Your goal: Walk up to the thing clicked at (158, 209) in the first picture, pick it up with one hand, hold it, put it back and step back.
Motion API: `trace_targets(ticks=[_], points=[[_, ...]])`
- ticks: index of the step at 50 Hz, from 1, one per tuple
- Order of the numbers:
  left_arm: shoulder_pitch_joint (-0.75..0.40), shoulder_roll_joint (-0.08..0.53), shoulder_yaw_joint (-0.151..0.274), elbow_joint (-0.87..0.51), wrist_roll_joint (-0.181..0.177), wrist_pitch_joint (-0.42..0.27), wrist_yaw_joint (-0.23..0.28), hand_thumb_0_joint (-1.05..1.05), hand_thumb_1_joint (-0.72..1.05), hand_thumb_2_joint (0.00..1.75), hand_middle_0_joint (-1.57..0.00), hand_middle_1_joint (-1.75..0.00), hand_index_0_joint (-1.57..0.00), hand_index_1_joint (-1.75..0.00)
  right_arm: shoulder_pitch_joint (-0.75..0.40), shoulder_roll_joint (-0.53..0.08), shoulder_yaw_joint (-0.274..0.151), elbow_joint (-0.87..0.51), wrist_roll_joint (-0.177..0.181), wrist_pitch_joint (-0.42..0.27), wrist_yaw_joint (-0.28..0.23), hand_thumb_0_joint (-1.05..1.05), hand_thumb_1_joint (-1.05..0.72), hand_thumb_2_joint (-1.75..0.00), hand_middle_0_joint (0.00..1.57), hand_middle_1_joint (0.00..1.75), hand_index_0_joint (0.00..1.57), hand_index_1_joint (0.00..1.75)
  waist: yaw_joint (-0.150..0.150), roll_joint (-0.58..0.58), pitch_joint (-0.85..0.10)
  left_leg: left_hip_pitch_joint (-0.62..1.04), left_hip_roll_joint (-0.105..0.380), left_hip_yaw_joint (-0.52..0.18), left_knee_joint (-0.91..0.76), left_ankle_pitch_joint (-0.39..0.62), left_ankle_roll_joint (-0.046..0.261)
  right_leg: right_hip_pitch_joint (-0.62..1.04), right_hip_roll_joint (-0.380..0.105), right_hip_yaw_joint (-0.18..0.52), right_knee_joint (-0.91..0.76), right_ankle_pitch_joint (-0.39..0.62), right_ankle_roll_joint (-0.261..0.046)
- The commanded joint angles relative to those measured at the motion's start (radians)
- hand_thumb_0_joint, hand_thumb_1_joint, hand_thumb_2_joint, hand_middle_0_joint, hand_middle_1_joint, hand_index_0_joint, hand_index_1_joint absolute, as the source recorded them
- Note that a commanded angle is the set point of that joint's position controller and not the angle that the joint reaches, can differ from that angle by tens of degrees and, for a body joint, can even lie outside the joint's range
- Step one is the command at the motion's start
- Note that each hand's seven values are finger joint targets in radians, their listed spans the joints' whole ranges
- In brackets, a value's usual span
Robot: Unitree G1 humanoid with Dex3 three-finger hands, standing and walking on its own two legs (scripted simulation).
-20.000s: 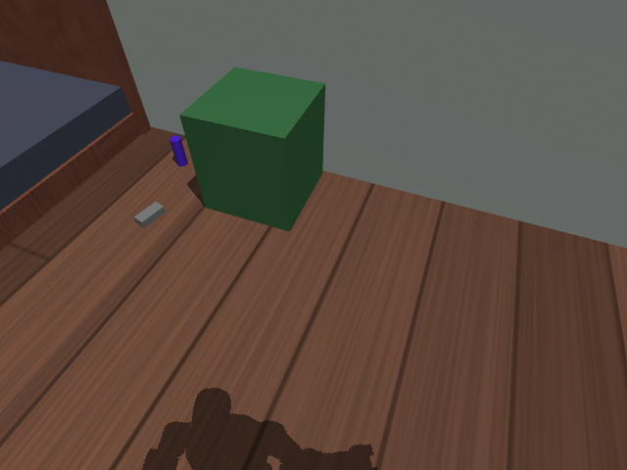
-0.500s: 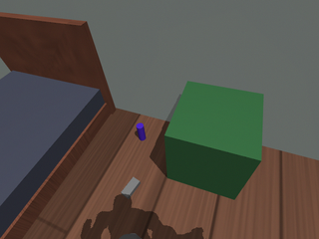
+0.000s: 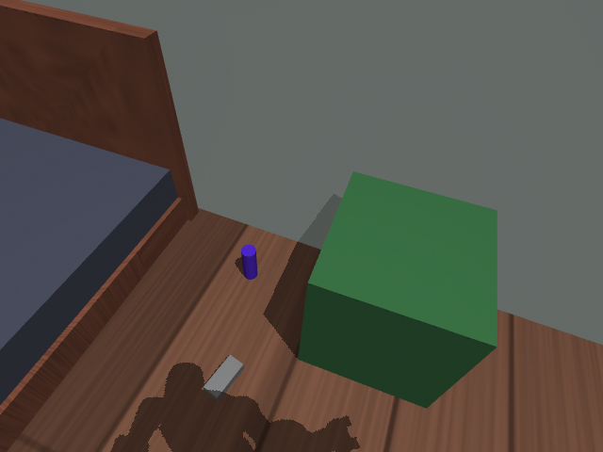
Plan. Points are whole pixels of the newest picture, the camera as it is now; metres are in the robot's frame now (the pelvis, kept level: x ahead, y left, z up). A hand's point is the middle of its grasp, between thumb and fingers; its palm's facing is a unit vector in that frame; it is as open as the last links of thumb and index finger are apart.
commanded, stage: walk up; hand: left
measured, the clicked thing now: (224, 377) +0.47 +0.20 -0.75
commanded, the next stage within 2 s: stand in 1.40 s
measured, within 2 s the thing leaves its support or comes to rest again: neither
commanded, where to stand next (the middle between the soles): +0.06 -0.02 m, yaw +1 degrees
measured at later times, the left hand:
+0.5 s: hand out of the picture +0.14 +0.23 -0.14, palm faces +0.00 -0.94 -0.33, open 7.4 cm
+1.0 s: hand out of the picture +0.11 +0.24 -0.14, palm faces +0.03 -0.94 -0.34, open 7.4 cm
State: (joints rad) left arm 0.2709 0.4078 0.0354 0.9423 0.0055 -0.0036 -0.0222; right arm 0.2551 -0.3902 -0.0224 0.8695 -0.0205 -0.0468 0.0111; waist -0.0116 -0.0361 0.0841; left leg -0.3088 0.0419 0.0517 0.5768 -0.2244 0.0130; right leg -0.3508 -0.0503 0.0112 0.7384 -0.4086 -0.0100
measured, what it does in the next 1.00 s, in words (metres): steps on the spot: right foot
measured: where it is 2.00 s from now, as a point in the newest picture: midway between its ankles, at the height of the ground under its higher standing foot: outside the picture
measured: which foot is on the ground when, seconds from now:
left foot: down 0.00-1.00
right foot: up 0.00-0.02, down 0.04-1.00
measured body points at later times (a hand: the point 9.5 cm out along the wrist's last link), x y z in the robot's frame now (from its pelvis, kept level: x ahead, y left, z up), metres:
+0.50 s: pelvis +0.03 -0.02 +0.01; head +0.04 -0.02 +0.46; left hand +0.14 +0.28 -0.11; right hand +0.10 -0.32 -0.12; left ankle +0.05 +0.12 -0.73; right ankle +0.04 -0.15 -0.73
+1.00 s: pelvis +0.04 -0.01 +0.02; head +0.04 -0.02 +0.47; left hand +0.11 +0.29 -0.11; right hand +0.13 -0.31 -0.12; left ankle +0.05 +0.12 -0.73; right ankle +0.04 -0.15 -0.73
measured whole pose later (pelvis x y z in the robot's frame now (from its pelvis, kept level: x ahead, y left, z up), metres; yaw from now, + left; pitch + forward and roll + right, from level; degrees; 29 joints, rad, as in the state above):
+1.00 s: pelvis +0.04 -0.01 +0.02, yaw +2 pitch -2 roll +0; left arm 0.08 0.35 0.01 1.18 0.00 0.00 -0.01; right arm 0.09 -0.36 0.01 1.16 0.00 -0.01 0.01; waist 0.00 0.01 0.05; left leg -0.15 0.03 -0.01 0.36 -0.17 -0.02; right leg -0.11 -0.04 -0.04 0.33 -0.18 0.03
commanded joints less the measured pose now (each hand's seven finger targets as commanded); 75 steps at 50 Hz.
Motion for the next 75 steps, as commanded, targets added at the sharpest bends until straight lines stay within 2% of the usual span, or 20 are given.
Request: trace_targets(ticks=[1, 2, 3, 4, 5, 6, 7, 8, 10, 11, 12, 14, 22, 25, 36, 41, 46, 55, 61, 75], points=[[0.091, 0.143, 0.048, 0.006, 0.008, -0.032, 0.025, 0.00, 0.90, 0.90, -0.20, -0.30, -0.20, -0.30, -0.091, -0.240, -0.062, -0.067, 0.011, 0.008, -0.010, 0.00, -0.90, -0.90, 0.20, 0.30, 0.20, 0.30, 0.047, 0.184, -0.086, -0.097, 0.162, -0.158, -0.105, -0.047, 0.137, 0.197, 0.046, -0.071, -0.206, 0.169, -0.001], [0.091, 0.154, 0.050, 0.012, 0.014, -0.039, 0.030, 0.00, 0.90, 0.90, -0.20, -0.30, -0.20, -0.30, -0.094, -0.199, -0.047, -0.066, 0.019, 0.016, -0.008, 0.00, -0.90, -0.90, 0.20, 0.30, 0.20, 0.30, 0.060, 0.135, -0.085, -0.136, 0.140, -0.144, -0.057, -0.084, 0.101, 0.234, 0.032, -0.036, -0.253, 0.181, -0.017], [0.063, 0.191, 0.057, 0.002, 0.022, -0.048, 0.035, 0.00, 0.90, 0.90, -0.20, -0.30, -0.20, -0.30, -0.074, -0.157, -0.031, -0.059, 0.026, 0.019, -0.008, 0.00, -0.90, -0.90, 0.20, 0.30, 0.20, 0.30, 0.047, 0.016, -0.082, -0.151, 0.095, -0.106, 0.025, -0.102, 0.064, 0.225, -0.053, 0.101, -0.350, 0.134, -0.040], [-0.003, 0.248, 0.062, -0.021, 0.029, -0.059, 0.037, 0.00, 0.90, 0.90, -0.20, -0.30, -0.20, -0.30, -0.064, -0.119, -0.020, -0.054, 0.031, 0.023, -0.006, 0.00, -0.90, -0.90, 0.20, 0.30, 0.20, 0.30, 0.017, -0.125, -0.044, -0.175, -0.006, -0.058, 0.129, -0.174, 0.009, 0.133, -0.221, 0.376, -0.467, 0.038, -0.103], [-0.082, 0.297, 0.062, -0.030, 0.021, -0.053, 0.034, 0.00, 0.90, 0.90, -0.20, -0.30, -0.20, -0.30, -0.063, -0.175, -0.038, -0.023, 0.029, 0.031, -0.015, 0.00, -0.90, -0.90, 0.20, 0.30, 0.20, 0.30, 0.016, -0.134, -0.017, -0.053, -0.019, -0.069, 0.203, -0.298, 0.009, -0.045, -0.300, 0.419, -0.490, -0.057, -0.190], [-0.160, 0.275, 0.053, -0.046, 0.020, -0.048, 0.030, 0.00, 0.90, 0.90, -0.20, -0.30, -0.20, -0.30, -0.018, -0.195, -0.049, 0.013, 0.023, 0.027, -0.015, 0.00, -0.90, -0.90, 0.20, 0.30, 0.20, 0.30, -0.024, -0.127, -0.002, 0.062, 0.014, -0.083, 0.169, -0.240, 0.009, -0.132, -0.271, 0.354, -0.439, -0.057, -0.189], [-0.176, 0.227, 0.038, -0.045, 0.013, -0.043, 0.027, 0.00, 0.90, 0.90, -0.20, -0.30, -0.20, -0.30, -0.001, -0.194, -0.045, 0.038, 0.027, 0.019, -0.012, 0.00, -0.90, -0.90, 0.20, 0.30, 0.20, 0.30, -0.040, -0.100, -0.004, 0.110, 0.015, -0.081, 0.043, -0.199, 0.015, -0.136, -0.199, 0.235, -0.394, -0.009, -0.135], [-0.181, 0.196, 0.031, -0.040, 0.007, -0.041, 0.027, 0.00, 0.90, 0.90, -0.20, -0.30, -0.20, -0.30, -0.006, -0.197, -0.045, 0.055, 0.032, 0.012, -0.010, 0.00, -0.90, -0.90, 0.20, 0.30, 0.20, 0.30, -0.042, -0.087, -0.021, 0.112, 0.024, -0.082, -0.040, -0.056, 0.018, -0.076, -0.137, 0.141, -0.352, 0.066, -0.079], [-0.163, 0.170, 0.021, -0.020, -0.001, -0.044, 0.026, 0.00, 0.90, 0.90, -0.20, -0.30, -0.20, -0.30, -0.037, -0.205, -0.043, 0.071, 0.030, 0.003, -0.013, 0.00, -0.90, -0.90, 0.20, 0.30, 0.20, 0.30, -0.012, -0.080, -0.090, 0.124, 0.078, -0.160, -0.109, 0.144, 0.038, 0.026, -0.074, 0.075, -0.263, 0.269, -0.037], [-0.123, 0.170, 0.020, -0.003, -0.004, -0.044, 0.025, 0.00, 0.90, 0.90, -0.20, -0.30, -0.20, -0.30, -0.084, -0.215, -0.039, 0.063, 0.027, -0.001, -0.013, 0.00, -0.90, -0.90, 0.20, 0.30, 0.20, 0.30, 0.016, -0.062, -0.126, 0.120, 0.092, -0.177, -0.108, 0.142, 0.050, 0.073, -0.059, 0.063, -0.265, 0.284, -0.031], [-0.114, 0.183, 0.021, 0.012, -0.005, -0.042, 0.022, 0.00, 0.90, 0.90, -0.20, -0.30, -0.20, -0.30, -0.107, -0.210, -0.034, 0.067, 0.025, -0.001, -0.012, 0.00, -0.90, -0.90, 0.20, 0.30, 0.20, 0.30, 0.026, -0.083, -0.123, 0.098, 0.075, -0.163, -0.097, 0.070, 0.047, 0.077, -0.068, 0.086, -0.304, 0.201, -0.031], [-0.164, 0.189, 0.023, 0.022, -0.004, -0.041, 0.024, 0.00, 0.90, 0.90, -0.20, -0.30, -0.20, -0.30, -0.102, -0.189, -0.025, 0.100, 0.024, 0.006, -0.008, 0.00, -0.90, -0.90, 0.20, 0.30, 0.20, 0.30, 0.009, -0.081, -0.082, 0.084, 0.045, -0.124, -0.111, 0.023, 0.022, 0.084, -0.103, 0.118, -0.363, 0.113, -0.040], [-0.219, 0.173, 0.017, 0.076, -0.010, -0.035, 0.030, 0.00, 0.90, 0.90, -0.20, -0.30, -0.20, -0.30, -0.145, -0.188, -0.010, 0.175, 0.022, 0.000, -0.013, 0.00, -0.90, -0.90, 0.20, 0.30, 0.20, 0.30, 0.021, 0.019, -0.131, 0.115, 0.078, -0.135, -0.185, 0.213, 0.018, 0.216, -0.085, 0.051, -0.357, 0.315, -0.027], [-0.231, 0.163, 0.014, 0.098, -0.011, -0.027, 0.027, 0.00, 0.90, 0.90, -0.20, -0.30, -0.20, -0.30, -0.174, -0.190, -0.009, 0.191, 0.019, 0.001, -0.015, 0.00, -0.90, -0.90, 0.20, 0.30, 0.20, 0.30, 0.027, 0.054, -0.112, 0.112, 0.089, -0.148, -0.227, 0.185, 0.017, 0.220, -0.076, 0.036, -0.377, 0.281, -0.021], [-0.280, 0.156, 0.011, 0.142, -0.004, -0.025, 0.022, 0.00, 0.90, 0.90, -0.20, -0.30, -0.20, -0.30, -0.201, -0.186, -0.010, 0.222, 0.017, 0.006, -0.017, 0.00, -0.90, -0.90, 0.20, 0.30, 0.20, 0.30, 0.012, 0.048, -0.137, 0.157, 0.086, -0.127, -0.253, 0.193, 0.010, 0.262, -0.085, 0.033, -0.436, 0.332, -0.009], [-0.275, 0.151, 0.011, 0.159, -0.001, -0.023, 0.021, 0.00, 0.90, 0.90, -0.20, -0.30, -0.20, -0.30, -0.214, -0.186, -0.012, 0.226, 0.017, 0.012, -0.016, 0.00, -0.90, -0.90, 0.20, 0.30, 0.20, 0.30, 0.009, 0.032, -0.094, 0.156, 0.081, -0.135, -0.272, 0.118, 0.010, 0.220, -0.078, 0.035, -0.470, 0.245, -0.004], [-0.272, 0.151, 0.011, 0.159, 0.000, -0.025, 0.020, 0.00, 0.90, 0.90, -0.20, -0.30, -0.20, -0.30, -0.210, -0.184, -0.011, 0.232, 0.016, 0.013, -0.015, 0.00, -0.90, -0.90, 0.20, 0.30, 0.20, 0.30, 0.010, 0.032, -0.102, 0.160, 0.077, -0.138, -0.281, 0.102, 0.007, 0.231, -0.082, 0.038, -0.481, 0.237, -0.003], [-0.242, 0.149, 0.017, 0.167, 0.000, -0.024, 0.023, 0.00, 0.90, 0.90, -0.20, -0.30, -0.20, -0.30, -0.213, -0.177, -0.011, 0.228, 0.016, 0.012, -0.017, 0.00, -0.90, -0.90, 0.20, 0.30, 0.20, 0.30, 0.017, 0.032, -0.131, 0.174, 0.081, -0.141, -0.277, 0.198, 0.005, 0.271, -0.084, 0.015, -0.463, 0.317, 0.004], [-0.241, 0.143, 0.016, 0.167, 0.003, -0.021, 0.025, 0.00, 0.90, 0.90, -0.20, -0.30, -0.20, -0.30, -0.213, -0.179, -0.017, 0.229, 0.015, 0.014, -0.019, 0.00, -0.90, -0.90, 0.20, 0.30, 0.20, 0.30, 0.013, 0.045, -0.111, 0.150, 0.080, -0.151, -0.294, 0.175, 0.008, 0.278, -0.083, 0.004, -0.461, 0.305, 0.005], [-0.223, 0.147, 0.013, 0.156, 0.005, -0.026, 0.028, 0.00, 0.90, 0.90, -0.20, -0.30, -0.20, -0.30, -0.220, -0.178, -0.015, 0.218, 0.014, 0.018, -0.019, 0.00, -0.90, -0.90, 0.20, 0.30, 0.20, 0.30, 0.015, 0.052, -0.111, 0.168, 0.085, -0.154, -0.288, 0.239, -0.007, 0.284, -0.096, 0.013, -0.473, 0.344, 0.011]])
